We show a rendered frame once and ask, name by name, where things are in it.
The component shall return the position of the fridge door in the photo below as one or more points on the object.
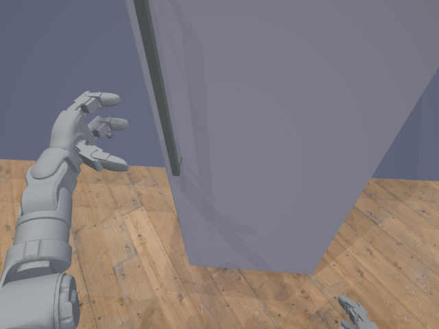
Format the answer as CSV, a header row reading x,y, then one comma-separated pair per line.
x,y
282,111

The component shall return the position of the left robot upper arm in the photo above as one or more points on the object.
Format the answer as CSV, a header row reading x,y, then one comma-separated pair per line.
x,y
44,302

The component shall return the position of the handle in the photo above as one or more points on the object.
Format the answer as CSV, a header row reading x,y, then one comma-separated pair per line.
x,y
151,52

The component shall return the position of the robot left hand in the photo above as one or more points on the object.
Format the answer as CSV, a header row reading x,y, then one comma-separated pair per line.
x,y
70,129

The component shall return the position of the robot right hand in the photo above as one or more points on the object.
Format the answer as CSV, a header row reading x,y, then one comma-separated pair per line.
x,y
357,314

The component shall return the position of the robot left forearm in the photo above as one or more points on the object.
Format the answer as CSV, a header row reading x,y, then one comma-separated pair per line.
x,y
41,242

